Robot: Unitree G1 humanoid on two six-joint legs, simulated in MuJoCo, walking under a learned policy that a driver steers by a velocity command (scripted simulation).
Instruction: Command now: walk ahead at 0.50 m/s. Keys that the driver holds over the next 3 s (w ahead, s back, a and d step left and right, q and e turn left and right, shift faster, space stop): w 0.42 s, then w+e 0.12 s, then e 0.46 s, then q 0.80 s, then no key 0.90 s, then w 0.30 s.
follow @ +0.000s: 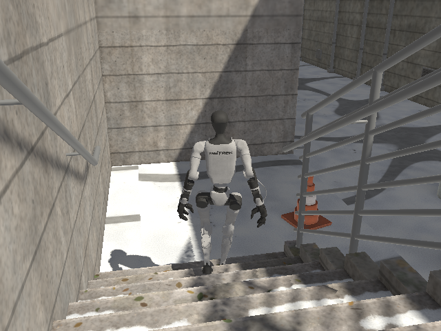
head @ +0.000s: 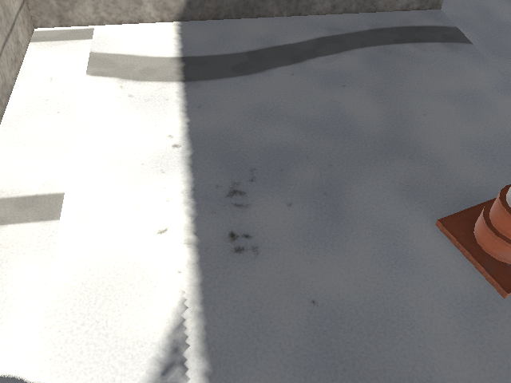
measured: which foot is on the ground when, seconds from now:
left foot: up 0.00-0.54, down 0.56-1.00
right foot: down 0.00-0.54, up 0.56-0.98, down 1.00-1.00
